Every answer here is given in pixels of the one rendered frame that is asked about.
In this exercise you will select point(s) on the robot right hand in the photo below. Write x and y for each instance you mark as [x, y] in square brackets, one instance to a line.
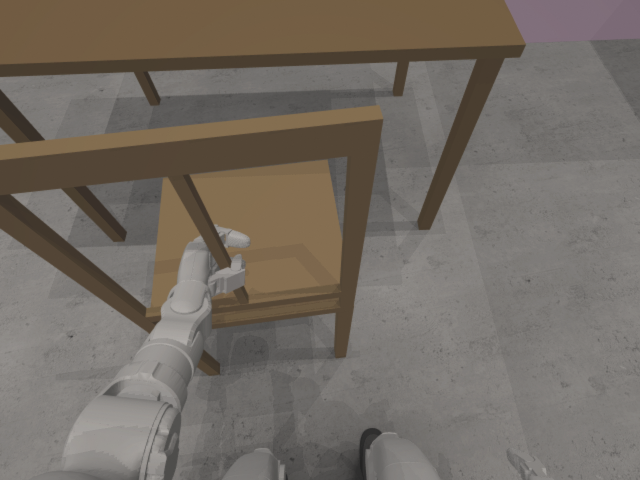
[529, 468]

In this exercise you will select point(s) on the left robot forearm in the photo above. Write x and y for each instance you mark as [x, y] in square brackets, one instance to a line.
[166, 362]

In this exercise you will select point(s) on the chair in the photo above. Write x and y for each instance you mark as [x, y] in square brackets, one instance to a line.
[297, 264]

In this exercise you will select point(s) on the left robot shin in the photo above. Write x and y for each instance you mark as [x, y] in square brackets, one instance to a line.
[264, 450]

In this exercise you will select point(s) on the left robot upper arm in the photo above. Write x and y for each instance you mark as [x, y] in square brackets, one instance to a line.
[120, 438]

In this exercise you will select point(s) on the robot left thigh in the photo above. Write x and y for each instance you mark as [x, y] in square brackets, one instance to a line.
[256, 466]

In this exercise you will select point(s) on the robot left hand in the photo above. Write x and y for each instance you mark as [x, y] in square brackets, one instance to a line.
[197, 263]

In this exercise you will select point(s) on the table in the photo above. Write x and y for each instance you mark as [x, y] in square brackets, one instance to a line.
[61, 37]

